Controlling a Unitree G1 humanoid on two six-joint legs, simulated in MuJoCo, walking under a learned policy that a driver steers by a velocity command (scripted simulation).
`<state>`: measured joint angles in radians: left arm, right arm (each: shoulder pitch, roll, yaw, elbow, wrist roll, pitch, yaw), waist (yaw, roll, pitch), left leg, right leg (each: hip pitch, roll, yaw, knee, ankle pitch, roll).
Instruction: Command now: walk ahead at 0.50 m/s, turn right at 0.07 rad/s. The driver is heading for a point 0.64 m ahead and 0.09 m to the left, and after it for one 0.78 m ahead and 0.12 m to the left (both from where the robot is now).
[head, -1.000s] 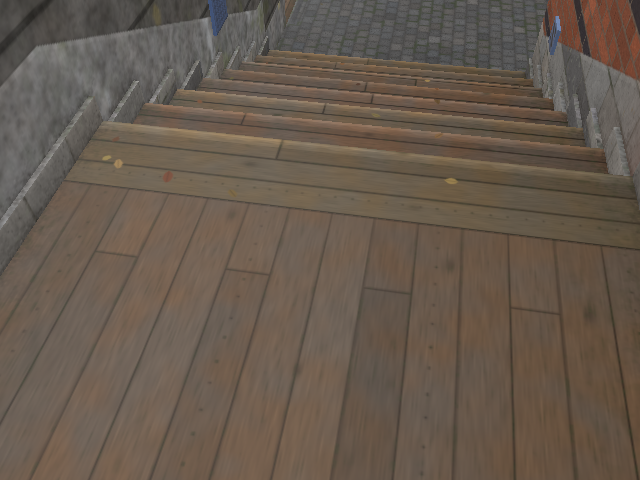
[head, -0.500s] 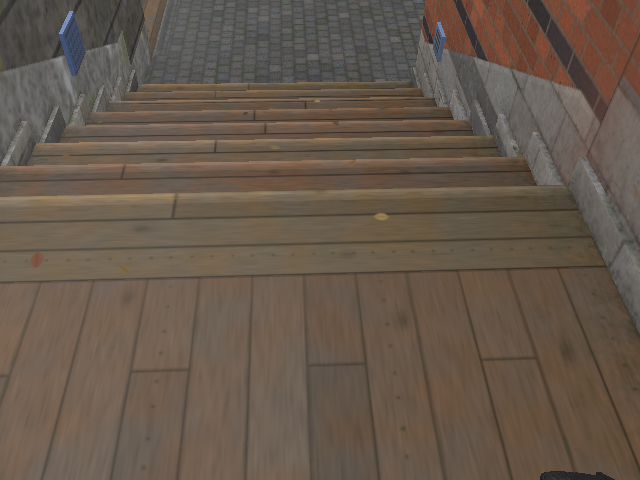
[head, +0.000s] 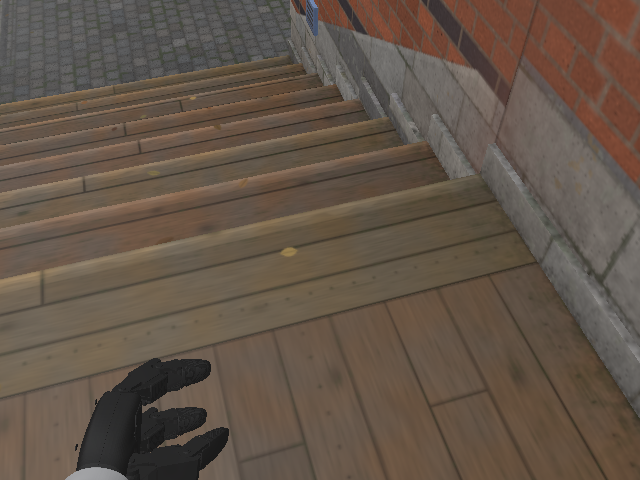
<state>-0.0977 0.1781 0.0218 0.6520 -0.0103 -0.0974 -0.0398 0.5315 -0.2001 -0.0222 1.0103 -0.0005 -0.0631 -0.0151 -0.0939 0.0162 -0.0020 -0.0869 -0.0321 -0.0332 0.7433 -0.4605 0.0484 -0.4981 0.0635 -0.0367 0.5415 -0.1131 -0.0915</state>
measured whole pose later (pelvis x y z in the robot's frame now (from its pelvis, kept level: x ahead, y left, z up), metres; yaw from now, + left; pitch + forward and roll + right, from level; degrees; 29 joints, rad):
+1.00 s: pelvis +0.51 +0.03 +0.01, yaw -1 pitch +2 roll +2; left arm 0.02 0.24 0.03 0.78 -0.01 -0.08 -0.03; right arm 0.41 -0.27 -0.06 0.92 0.02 -0.06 0.00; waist -0.09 -0.02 0.01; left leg 0.05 -0.04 0.02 0.28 -0.36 0.01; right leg -0.51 -0.04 0.00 0.50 -0.04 -0.04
